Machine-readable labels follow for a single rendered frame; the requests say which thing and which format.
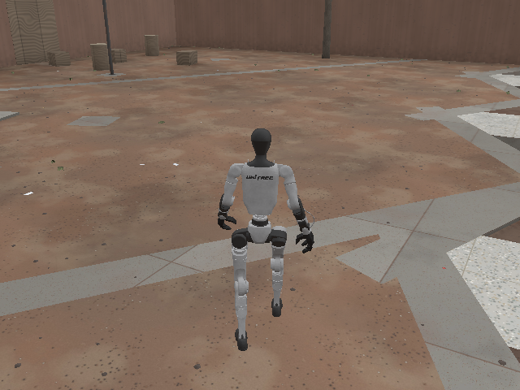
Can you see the robot right upper arm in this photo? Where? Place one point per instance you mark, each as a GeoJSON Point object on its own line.
{"type": "Point", "coordinates": [290, 186]}

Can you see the left robot foot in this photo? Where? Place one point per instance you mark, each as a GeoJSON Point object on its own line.
{"type": "Point", "coordinates": [241, 343]}

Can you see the robot head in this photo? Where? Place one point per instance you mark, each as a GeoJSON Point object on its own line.
{"type": "Point", "coordinates": [261, 141]}

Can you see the robot left hand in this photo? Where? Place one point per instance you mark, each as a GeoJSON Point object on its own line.
{"type": "Point", "coordinates": [223, 225]}

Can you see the right robot forearm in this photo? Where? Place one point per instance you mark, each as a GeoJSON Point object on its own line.
{"type": "Point", "coordinates": [301, 219]}

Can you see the robot right hand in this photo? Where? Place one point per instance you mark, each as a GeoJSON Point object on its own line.
{"type": "Point", "coordinates": [309, 240]}

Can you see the left robot forearm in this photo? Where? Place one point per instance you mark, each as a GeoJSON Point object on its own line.
{"type": "Point", "coordinates": [223, 210]}

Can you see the robot left upper arm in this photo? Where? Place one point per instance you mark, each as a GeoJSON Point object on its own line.
{"type": "Point", "coordinates": [230, 184]}

